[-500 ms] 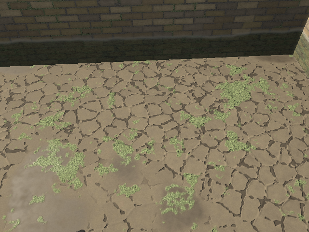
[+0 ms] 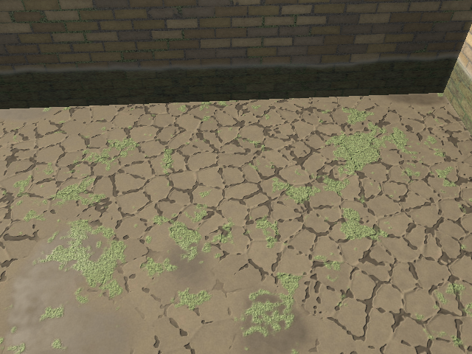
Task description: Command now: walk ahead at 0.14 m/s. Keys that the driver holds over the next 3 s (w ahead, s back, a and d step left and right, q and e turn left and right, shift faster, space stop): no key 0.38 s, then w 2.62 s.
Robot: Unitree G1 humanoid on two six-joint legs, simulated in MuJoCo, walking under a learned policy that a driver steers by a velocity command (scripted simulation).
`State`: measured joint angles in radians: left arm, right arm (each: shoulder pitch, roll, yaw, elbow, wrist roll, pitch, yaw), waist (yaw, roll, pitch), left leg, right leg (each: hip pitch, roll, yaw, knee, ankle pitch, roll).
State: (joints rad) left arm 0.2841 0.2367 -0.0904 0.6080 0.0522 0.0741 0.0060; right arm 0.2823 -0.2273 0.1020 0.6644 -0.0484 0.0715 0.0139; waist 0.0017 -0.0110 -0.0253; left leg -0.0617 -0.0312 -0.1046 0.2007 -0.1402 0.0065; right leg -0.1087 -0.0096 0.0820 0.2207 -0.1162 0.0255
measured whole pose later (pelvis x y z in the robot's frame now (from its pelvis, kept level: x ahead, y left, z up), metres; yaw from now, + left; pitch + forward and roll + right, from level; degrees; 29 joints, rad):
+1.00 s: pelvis +0.02 +0.00 +0.00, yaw +0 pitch +1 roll +0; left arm 0.20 0.22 -0.13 0.54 0.09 0.06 0.01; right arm 0.19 -0.22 0.13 0.56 -0.09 0.05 -0.01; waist 0.00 0.00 -0.01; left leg -0.08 -0.02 -0.11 0.28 -0.21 0.00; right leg -0.12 0.01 0.09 0.29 -0.18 0.02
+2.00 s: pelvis +0.00 +0.00 +0.00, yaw +0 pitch +1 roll +0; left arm 0.17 0.23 -0.15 0.50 0.10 0.05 0.00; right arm 0.17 -0.22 0.15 0.53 -0.10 0.05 0.01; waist 0.00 -0.01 -0.02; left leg -0.11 -0.03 -0.11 0.28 -0.19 0.00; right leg -0.15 0.00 0.09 0.28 -0.15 0.02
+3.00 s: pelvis -0.01 +0.00 +0.00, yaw +0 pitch +1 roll +0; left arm 0.17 0.22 -0.15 0.50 0.10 0.06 0.00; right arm 0.18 -0.22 0.15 0.54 -0.09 0.04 0.03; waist 0.00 0.01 -0.02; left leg -0.12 -0.03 -0.12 0.28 -0.17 0.00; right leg -0.16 0.00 0.10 0.27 -0.13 0.03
